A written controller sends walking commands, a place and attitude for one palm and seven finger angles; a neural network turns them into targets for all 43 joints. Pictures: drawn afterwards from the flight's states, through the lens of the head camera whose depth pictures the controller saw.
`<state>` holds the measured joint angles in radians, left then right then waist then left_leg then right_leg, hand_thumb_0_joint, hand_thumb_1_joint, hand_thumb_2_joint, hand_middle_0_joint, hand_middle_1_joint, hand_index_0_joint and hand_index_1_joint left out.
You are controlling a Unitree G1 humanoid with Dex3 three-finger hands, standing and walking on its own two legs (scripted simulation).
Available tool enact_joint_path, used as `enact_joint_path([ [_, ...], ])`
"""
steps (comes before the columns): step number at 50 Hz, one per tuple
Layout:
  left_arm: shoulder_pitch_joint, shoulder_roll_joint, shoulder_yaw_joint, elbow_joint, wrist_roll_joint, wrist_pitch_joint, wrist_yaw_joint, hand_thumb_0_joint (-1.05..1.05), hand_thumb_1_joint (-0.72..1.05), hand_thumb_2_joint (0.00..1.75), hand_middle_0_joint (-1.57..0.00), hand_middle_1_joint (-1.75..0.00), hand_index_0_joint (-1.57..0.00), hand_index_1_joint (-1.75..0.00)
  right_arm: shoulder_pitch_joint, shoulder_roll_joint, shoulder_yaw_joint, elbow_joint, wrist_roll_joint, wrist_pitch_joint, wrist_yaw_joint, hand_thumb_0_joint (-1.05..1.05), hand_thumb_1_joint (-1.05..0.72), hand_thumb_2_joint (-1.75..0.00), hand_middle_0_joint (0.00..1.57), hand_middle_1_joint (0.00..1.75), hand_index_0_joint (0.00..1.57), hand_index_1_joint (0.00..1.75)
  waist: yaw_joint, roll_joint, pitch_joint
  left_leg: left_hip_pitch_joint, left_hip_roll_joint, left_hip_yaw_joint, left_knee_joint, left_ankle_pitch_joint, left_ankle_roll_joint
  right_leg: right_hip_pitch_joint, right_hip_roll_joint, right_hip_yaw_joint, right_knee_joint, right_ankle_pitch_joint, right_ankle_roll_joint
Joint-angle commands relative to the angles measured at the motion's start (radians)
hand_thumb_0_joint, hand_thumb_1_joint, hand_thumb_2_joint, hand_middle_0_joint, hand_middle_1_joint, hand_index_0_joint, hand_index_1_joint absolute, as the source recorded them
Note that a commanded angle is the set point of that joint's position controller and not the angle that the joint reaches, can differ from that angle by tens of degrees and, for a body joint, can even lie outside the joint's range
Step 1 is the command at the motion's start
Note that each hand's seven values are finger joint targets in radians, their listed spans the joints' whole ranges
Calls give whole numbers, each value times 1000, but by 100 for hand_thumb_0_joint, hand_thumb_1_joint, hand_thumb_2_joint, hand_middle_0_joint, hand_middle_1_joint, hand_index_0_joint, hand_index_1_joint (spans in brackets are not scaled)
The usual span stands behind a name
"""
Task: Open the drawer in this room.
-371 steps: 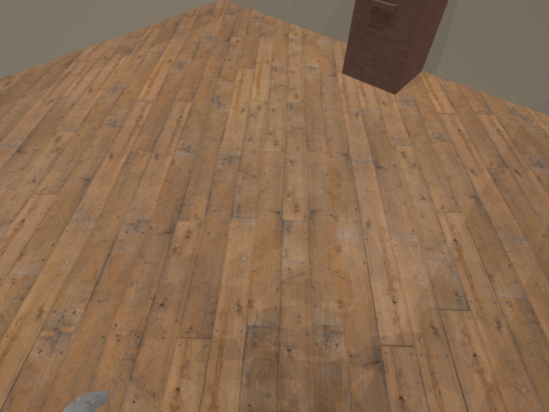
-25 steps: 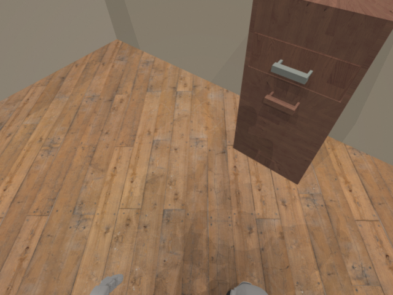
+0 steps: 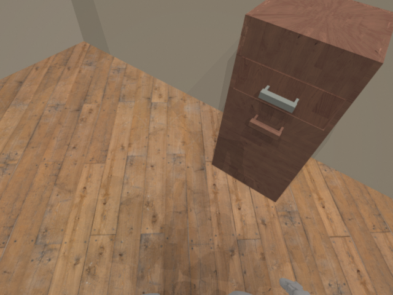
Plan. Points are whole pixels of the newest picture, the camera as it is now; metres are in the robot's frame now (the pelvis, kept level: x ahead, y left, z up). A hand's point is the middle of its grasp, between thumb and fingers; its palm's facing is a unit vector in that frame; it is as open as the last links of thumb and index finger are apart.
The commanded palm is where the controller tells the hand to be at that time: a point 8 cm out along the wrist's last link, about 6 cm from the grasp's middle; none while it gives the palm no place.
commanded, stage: turn to face it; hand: left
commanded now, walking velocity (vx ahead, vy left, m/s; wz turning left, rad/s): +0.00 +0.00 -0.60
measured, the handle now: (279, 97) +0.81 -0.22 -0.09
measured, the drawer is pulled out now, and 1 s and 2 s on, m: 0.00 0.00 0.00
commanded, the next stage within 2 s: take the last steps up to it in 0.72 s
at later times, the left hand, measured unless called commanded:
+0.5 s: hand (160, 276) +0.17 +0.10 -0.14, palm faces -0.29 -0.90 -0.31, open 7.4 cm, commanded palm none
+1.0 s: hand out of the picture +0.11 +0.13 -0.17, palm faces -0.38 -0.90 -0.19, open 7.4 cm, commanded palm none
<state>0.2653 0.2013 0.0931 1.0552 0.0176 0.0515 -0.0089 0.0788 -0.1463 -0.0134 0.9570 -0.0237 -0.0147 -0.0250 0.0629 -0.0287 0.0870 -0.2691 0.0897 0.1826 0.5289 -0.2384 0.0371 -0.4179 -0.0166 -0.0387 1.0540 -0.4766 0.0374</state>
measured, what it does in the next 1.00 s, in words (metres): steps on the spot, turning right: right foot, then left foot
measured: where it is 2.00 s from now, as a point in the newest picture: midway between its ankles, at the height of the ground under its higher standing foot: (225, 293)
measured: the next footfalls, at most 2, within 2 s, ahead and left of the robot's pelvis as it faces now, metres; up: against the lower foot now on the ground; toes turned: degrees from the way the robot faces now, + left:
right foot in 0.34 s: +0.02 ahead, -0.16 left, +0.00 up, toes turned -20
left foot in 0.84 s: +0.06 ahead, +0.05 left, +0.00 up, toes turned -20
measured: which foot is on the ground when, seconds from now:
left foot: down 0.00-0.34, up 0.36-0.82, down 0.84-1.00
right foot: up 0.00-0.32, down 0.34-0.86, up 0.88-1.00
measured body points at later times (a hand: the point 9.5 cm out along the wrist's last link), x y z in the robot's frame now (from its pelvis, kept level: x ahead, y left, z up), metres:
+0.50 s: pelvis -0.01 -0.06 +0.00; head +0.02 -0.11 +0.44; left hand +0.19 +0.15 -0.12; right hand -0.06 -0.33 -0.17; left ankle +0.02 +0.10 -0.66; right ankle -0.02 -0.15 -0.74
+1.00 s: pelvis -0.01 -0.04 +0.01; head +0.01 -0.02 +0.46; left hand +0.13 +0.18 -0.15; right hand -0.07 -0.27 -0.13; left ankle +0.03 +0.07 -0.74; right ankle -0.07 -0.14 -0.68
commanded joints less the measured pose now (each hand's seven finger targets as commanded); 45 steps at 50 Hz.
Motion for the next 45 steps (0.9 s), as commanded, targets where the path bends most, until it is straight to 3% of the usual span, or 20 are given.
enact_joint_path([
  [1,16,70,22,-101,4,-5,-5,0,90,90,-20,-30,-20,-30,65,-185,-59,-55,4,-9,-14,0,-90,-90,20,30,20,30,-45,184,-103,123,261,-140,-239,300,70,-116,-56,21,157,69,32],
  [11,-144,63,8,-219,7,-2,-14,0,90,90,-20,-30,-20,-30,152,-238,-101,-46,-5,3,5,0,-90,-90,20,30,20,30,-101,237,-127,209,321,-30,-173,397,84,-34,-57,-56,-211,23,24],
  [14,-125,76,1,-226,7,-18,-11,0,90,90,-20,-30,-20,-30,154,-259,-109,-47,-6,10,14,0,-90,-90,20,30,20,30,-89,248,-147,192,311,10,-80,422,40,78,-25,-82,-416,96,-8],
  [15,-79,93,4,-213,7,-24,-8,0,90,90,-20,-30,-20,-30,141,-260,-108,-52,-2,13,17,0,-90,-90,20,30,20,30,-59,213,-160,151,291,44,-13,381,4,170,-13,-97,-529,215,-16],
  [16,-15,150,11,-196,9,-35,-1,0,90,90,-20,-30,-20,-30,152,-238,-102,-62,4,17,21,0,-90,-90,20,30,20,30,-25,90,-187,37,245,70,125,256,-52,331,-68,-27,-657,368,-38],
  [17,30,277,31,-186,19,-49,13,0,90,90,-20,-30,-20,-30,131,-154,-76,-108,8,22,26,0,-90,-90,20,30,20,30,7,-262,-173,-281,108,99,342,-284,-115,495,-333,317,-716,731,-137],
  [18,82,320,32,-174,-1,-42,22,0,90,90,-20,-30,-20,-30,88,-158,-65,-138,10,39,15,0,-90,-90,20,30,20,30,34,-228,-192,-324,58,-47,516,-429,-124,431,-426,365,-673,993,-233],
  [19,60,305,40,-171,-3,-41,34,0,90,90,-20,-30,-20,-30,75,-157,-60,-134,11,49,3,0,-90,-90,20,30,20,30,17,-265,-197,-342,49,-120,604,-397,-121,406,-386,368,-667,984,-250],
  [20,4,274,32,-184,-3,-40,37,0,90,90,-20,-30,-20,-30,74,-168,-62,-120,10,52,0,0,-90,-90,20,30,20,30,-2,-229,-175,-369,47,-168,658,-332,-122,389,-342,343,-667,884,-244],
  [22,-100,212,8,-216,-5,-40,32,0,90,90,-20,-30,-20,-30,122,-180,-64,-78,3,54,7,0,-90,-90,20,30,20,30,-58,-131,-154,-326,50,-165,655,-181,-136,335,-246,212,-667,779,-195],
  [24,-129,200,3,-222,-4,-46,31,0,90,90,-20,-30,-20,-30,166,-181,-62,-55,2,56,8,0,-90,-90,20,30,20,30,-78,-117,-157,-272,37,-155,613,-128,-141,297,-218,174,-686,727,-183],
  [31,-74,199,5,-186,2,-43,27,0,90,90,-20,-30,-20,-30,119,-167,-55,-59,5,54,3,0,-90,-90,20,30,20,30,-47,-90,-116,-228,0,-157,444,-159,-130,272,-218,285,-738,533,-226],
  [36,-61,202,11,-165,6,-37,28,0,90,90,-20,-30,-20,-30,109,-148,-46,-58,15,39,-4,0,-90,-90,20,30,20,30,-37,-92,-133,-127,-33,-155,239,-201,-101,277,-217,354,-724,568,-246],
  [38,-82,201,11,-161,3,-33,28,0,90,90,-20,-30,-20,-30,162,-140,-45,-43,18,34,-10,0,-90,-90,20,30,20,30,-64,-104,-146,-50,-46,-149,116,-150,-90,256,-199,362,-702,567,-225],
  [40,-100,177,6,-157,-7,-28,28,0,90,90,-20,-30,-20,-30,224,-140,-42,-15,19,23,-16,0,-90,-90,20,30,20,30,-93,-76,-150,122,-45,-139,-92,-4,-76,159,-156,339,-657,496,-166],
  [41,-91,139,-1,-160,-11,-25,26,0,90,90,-20,-30,-20,-30,235,-167,-44,-9,17,15,-20,0,-90,-90,20,30,20,30,-97,14,-150,211,30,-206,-172,4,-46,66,-93,289,-611,387,-122],
  [42,-76,91,-11,-168,-15,-24,18,0,90,90,-20,-30,-20,-30,229,-230,-51,-20,4,11,-18,0,-90,-90,20,30,20,30,-92,220,-132,236,195,-401,-247,-15,25,-45,20,175,-489,170,-66],
  [43,-86,82,-15,-173,-8,-23,12,0,90,90,-20,-30,-20,-30,207,-268,-56,-33,-3,16,-16,0,-90,-90,20,30,20,30,-96,323,-94,166,323,-526,-342,-114,106,-96,62,60,-304,-35,-29],
  [44,-111,112,-6,-169,6,-12,13,0,90,90,-20,-30,-20,-30,194,-266,-56,-37,-6,14,-18,0,-90,-90,20,30,20,30,-107,342,-53,76,341,-549,-385,-241,129,-96,37,88,-145,-69,-24],
  [45,-109,120,2,-157,14,-13,3,0,90,90,-20,-30,-20,-30,177,-230,-48,-38,-9,12,-17,0,-90,-90,20,30,20,30,-92,238,-24,54,286,-498,-394,-306,121,-112,27,89,-47,-19,-26],
])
